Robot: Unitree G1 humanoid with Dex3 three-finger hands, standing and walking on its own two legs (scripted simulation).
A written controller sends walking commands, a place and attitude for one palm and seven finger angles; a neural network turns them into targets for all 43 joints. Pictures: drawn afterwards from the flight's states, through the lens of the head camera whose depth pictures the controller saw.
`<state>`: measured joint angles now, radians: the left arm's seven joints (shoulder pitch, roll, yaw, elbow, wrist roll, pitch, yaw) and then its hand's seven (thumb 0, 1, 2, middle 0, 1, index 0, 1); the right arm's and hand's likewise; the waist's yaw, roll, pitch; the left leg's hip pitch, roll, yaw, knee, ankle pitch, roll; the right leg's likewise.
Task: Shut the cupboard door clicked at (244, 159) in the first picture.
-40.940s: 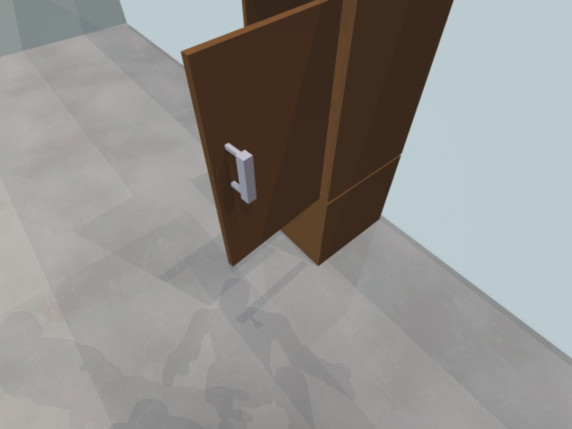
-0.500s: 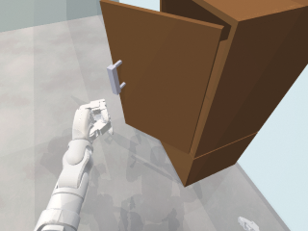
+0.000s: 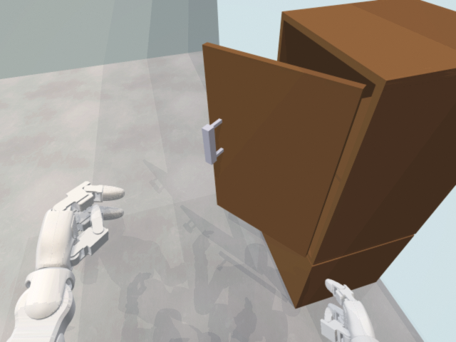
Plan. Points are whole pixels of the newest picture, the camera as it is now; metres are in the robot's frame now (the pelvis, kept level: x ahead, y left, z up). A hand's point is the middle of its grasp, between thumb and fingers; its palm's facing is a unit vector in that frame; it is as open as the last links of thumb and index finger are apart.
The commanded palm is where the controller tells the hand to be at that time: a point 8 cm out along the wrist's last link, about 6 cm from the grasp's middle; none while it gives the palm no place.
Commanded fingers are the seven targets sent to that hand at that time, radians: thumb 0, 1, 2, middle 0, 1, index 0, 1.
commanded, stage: draw the hand back to the body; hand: left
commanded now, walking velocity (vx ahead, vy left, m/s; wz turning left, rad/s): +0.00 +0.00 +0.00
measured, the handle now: (214, 141) +0.62 +0.12 +0.00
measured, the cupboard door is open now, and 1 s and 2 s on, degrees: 36 36 36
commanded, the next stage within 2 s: step back with the hand held close in 0.58 s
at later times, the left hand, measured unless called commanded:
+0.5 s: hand (58, 248) +0.19 +0.26 +0.15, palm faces +0.46 -0.80 -0.38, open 7.3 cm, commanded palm +0.14 +0.29 +0.17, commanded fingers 0.00 0.90 0.90 -0.20 -0.30 -0.20 -0.30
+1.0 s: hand (53, 241) +0.20 +0.27 +0.15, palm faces +0.37 -0.79 -0.48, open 7.4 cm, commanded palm +0.14 +0.30 +0.17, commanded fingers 0.00 0.90 0.90 -0.20 -0.30 -0.20 -0.30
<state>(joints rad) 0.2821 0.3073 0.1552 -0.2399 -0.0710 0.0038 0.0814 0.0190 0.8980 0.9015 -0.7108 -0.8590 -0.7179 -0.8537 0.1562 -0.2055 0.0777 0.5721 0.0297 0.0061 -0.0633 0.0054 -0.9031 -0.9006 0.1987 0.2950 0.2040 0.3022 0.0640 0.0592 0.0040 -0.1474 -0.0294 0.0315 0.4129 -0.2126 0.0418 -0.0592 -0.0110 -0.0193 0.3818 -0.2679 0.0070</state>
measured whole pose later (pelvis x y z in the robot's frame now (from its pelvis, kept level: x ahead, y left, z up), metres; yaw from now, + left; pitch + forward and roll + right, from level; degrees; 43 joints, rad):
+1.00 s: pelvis -0.01 +0.01 +0.00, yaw -1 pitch +1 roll -1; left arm 0.52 0.40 0.38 -0.41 -0.08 -0.13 0.10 0.02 0.89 0.90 -0.21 -0.31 -0.22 -0.30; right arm 0.17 -0.25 -0.01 0.57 0.03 0.03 -0.10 0.01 -0.90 -0.90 0.20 0.29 0.20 0.30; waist 0.02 0.06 -0.02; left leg -0.27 -0.02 0.05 0.48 -0.22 0.05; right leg -0.19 -0.01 0.00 0.44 -0.27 0.02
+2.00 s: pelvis -0.19 +0.04 -0.02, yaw -3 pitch +3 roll -4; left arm 0.50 0.43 0.45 -0.54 -0.07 -0.27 0.16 0.02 0.89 0.90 -0.21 -0.30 -0.21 -0.30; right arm 0.14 -0.17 0.02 0.66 -0.02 -0.12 -0.06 0.01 -0.90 -0.90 0.20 0.30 0.21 0.30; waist 0.06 0.00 -0.03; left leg -0.60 0.06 0.11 0.50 -0.08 0.00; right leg -0.15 0.05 0.01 0.49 -0.39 0.01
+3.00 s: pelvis -0.38 +0.15 -0.01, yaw -2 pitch -2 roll +0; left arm 0.49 0.44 0.43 -0.51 -0.03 -0.16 0.18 0.02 0.89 0.90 -0.21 -0.30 -0.21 -0.30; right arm 0.26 -0.18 0.00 0.65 0.00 -0.09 -0.09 0.01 -0.90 -0.90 0.20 0.29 0.20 0.30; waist -0.03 -0.09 -0.02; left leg -0.27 0.07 0.10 0.56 -0.27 0.00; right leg -0.43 -0.01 -0.06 0.89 -0.39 -0.01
